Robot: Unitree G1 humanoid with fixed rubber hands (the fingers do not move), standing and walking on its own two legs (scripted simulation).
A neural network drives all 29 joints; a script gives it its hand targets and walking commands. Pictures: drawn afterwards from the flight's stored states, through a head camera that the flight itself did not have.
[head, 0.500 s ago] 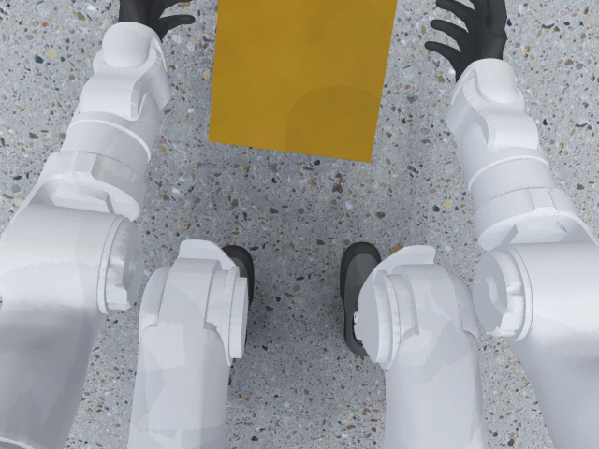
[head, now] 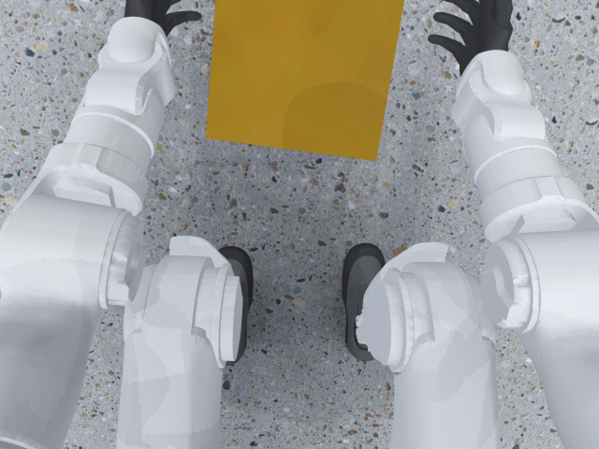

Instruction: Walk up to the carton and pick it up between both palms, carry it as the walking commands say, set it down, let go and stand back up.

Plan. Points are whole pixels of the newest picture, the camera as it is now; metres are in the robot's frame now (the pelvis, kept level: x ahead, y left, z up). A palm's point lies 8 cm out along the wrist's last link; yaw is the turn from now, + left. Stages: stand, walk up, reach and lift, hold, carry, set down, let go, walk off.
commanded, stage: reach and lift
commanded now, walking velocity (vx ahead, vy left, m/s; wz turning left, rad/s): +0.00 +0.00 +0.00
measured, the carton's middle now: (300, 68) +0.51 +0.01 -0.25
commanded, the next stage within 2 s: none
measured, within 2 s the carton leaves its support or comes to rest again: leaves its support in 0.84 s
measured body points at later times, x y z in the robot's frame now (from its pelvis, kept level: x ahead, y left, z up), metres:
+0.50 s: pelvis +0.00 +0.00 +0.01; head +0.37 +0.01 +0.25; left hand +0.55 +0.14 -0.19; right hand +0.54 -0.13 -0.19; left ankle +0.11 +0.11 -0.33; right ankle +0.12 -0.12 -0.33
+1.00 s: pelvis +0.01 +0.00 +0.00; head +0.36 +0.01 +0.27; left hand +0.54 +0.13 -0.19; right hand +0.54 -0.14 -0.17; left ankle +0.11 +0.12 -0.33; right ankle +0.12 -0.12 -0.33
